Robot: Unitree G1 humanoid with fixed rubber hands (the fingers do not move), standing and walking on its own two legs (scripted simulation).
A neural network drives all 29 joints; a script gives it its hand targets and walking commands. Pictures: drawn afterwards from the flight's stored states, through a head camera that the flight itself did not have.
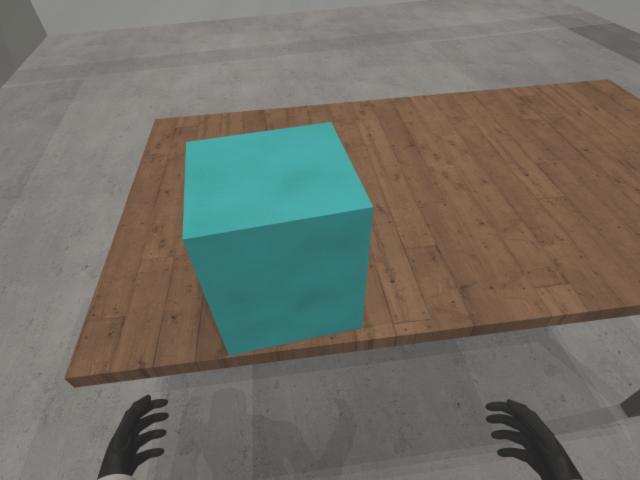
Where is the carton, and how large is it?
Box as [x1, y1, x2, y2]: [182, 122, 372, 355]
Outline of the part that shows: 330,122 186,142 182,239 229,355 361,327 372,205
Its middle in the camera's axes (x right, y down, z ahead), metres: -0.06 -0.01 +0.58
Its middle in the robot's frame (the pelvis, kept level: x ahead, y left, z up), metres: +0.45 +0.08 +0.07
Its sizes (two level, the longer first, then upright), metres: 0.210 0.200 0.250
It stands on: a table, 0.72 m high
